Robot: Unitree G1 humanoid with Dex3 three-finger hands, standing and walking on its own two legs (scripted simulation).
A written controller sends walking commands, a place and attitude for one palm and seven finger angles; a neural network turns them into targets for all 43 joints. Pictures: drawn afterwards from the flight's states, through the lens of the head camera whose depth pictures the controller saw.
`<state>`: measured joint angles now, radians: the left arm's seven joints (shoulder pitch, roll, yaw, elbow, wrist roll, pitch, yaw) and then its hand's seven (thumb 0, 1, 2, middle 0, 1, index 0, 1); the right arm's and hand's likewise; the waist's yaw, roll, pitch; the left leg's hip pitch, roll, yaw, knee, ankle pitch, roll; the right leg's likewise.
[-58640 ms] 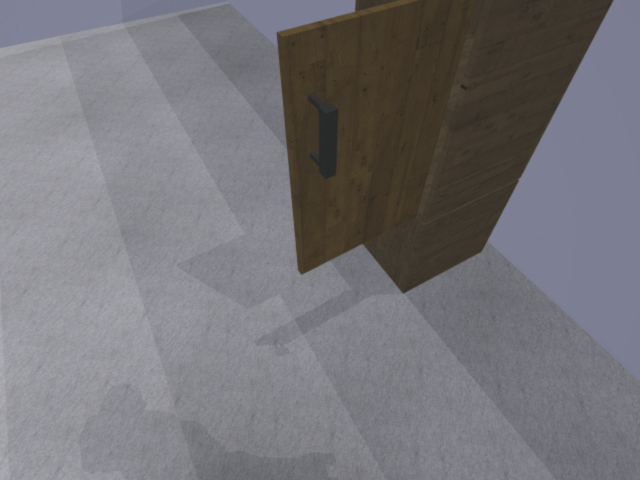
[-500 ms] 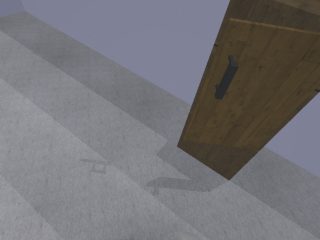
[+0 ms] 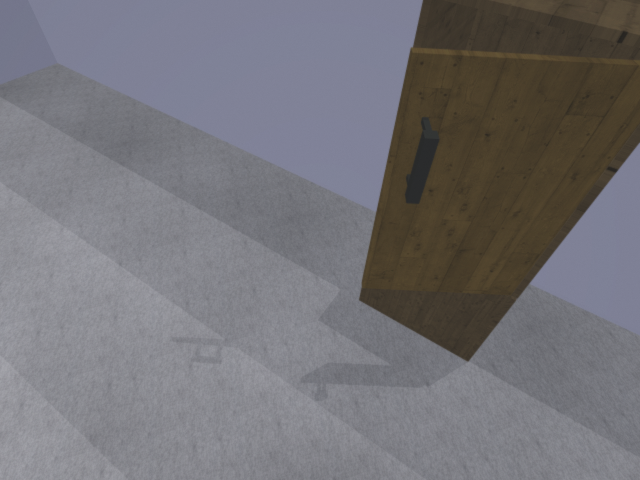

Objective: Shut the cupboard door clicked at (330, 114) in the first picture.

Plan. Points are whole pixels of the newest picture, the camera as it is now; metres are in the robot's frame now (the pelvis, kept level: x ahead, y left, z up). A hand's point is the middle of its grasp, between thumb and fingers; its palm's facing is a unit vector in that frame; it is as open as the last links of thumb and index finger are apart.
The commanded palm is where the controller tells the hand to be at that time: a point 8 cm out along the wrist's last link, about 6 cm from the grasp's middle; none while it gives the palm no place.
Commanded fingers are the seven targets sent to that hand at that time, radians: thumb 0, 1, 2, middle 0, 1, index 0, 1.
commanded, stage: look again from close up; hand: left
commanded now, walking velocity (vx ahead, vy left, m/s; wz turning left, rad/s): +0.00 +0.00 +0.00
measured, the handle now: (418, 161) +0.59 -0.13 +0.08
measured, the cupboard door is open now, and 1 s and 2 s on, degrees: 32 32 32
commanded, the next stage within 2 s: shuffle to correct the standing spot in 0.60 s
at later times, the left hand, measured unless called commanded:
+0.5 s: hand out of the picture -0.02 +0.17 -0.18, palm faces +0.03 -0.99 -0.14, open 7.4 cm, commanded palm none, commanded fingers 0.00 0.90 0.90 -0.20 -0.30 -0.20 -0.30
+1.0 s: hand out of the picture +0.02 +0.16 -0.18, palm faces +0.00 -0.98 -0.19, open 7.4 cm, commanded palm none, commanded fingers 0.00 0.90 0.90 -0.20 -0.30 -0.20 -0.30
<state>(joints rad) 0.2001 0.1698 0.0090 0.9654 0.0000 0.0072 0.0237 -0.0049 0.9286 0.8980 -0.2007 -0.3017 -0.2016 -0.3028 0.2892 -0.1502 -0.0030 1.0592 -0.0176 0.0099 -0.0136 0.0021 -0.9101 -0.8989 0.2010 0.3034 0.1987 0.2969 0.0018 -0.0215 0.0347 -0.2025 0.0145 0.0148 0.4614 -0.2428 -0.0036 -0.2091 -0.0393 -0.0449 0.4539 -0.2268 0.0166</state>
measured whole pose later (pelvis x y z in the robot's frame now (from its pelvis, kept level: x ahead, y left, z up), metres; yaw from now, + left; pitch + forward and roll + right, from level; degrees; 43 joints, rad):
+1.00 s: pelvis +0.04 -0.02 -0.01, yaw -2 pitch +0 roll +1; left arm 0.33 0.15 0.03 1.09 0.03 0.02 0.01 0.01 0.91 0.90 -0.20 -0.30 -0.20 -0.30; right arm 0.35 -0.10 -0.02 1.12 -0.03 -0.01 -0.04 0.00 -0.91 -0.90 0.20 0.30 0.20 0.30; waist -0.01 -0.02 0.03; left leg -0.17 0.02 0.05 0.47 -0.31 -0.02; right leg -0.24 -0.05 -0.04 0.56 -0.32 -0.01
